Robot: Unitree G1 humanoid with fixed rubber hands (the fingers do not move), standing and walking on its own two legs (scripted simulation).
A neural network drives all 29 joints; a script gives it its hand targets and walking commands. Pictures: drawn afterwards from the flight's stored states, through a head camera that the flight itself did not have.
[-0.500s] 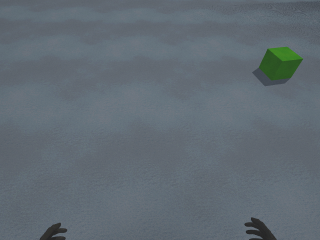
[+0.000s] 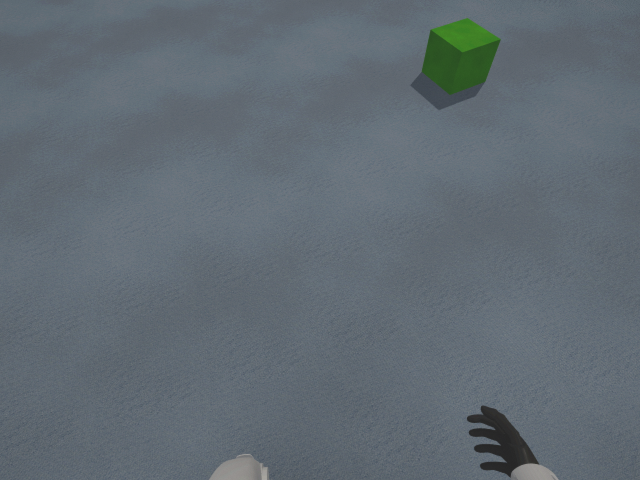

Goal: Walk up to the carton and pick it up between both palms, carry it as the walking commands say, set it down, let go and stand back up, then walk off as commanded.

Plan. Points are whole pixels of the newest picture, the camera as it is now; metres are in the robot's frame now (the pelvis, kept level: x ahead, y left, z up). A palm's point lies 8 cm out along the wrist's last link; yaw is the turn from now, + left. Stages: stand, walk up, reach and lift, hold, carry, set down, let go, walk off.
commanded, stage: walk up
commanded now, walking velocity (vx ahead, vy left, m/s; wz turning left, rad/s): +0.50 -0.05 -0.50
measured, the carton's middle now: (458, 56) +2.07 -0.74 -0.66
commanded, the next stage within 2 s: none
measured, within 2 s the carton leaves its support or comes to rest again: neither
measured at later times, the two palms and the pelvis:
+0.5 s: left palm (219, 294) +0.41 +0.17 -0.13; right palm (548, 469) +0.14 -0.30 -0.13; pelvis +0.22 -0.04 -0.02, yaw -9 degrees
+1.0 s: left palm (260, 264) +0.47 +0.11 -0.13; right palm (545, 245) +0.50 -0.41 -0.12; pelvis +0.42 -0.14 -0.01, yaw -16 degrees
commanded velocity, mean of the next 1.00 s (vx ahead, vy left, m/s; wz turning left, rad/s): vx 0.48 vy -0.17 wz -0.34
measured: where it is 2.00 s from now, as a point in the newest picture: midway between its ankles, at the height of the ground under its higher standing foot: (407, 281)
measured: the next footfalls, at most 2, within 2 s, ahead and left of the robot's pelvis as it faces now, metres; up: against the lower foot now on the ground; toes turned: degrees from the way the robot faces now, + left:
left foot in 0.18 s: +0.14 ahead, +0.17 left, +0.00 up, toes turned +1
right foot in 0.56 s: +0.39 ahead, -0.24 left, +0.00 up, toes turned -12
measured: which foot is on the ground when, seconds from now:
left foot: up 0.00-0.16, down 0.18-0.56, up 0.58-1.00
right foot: down 0.00-0.18, up 0.20-0.54, down 0.56-1.00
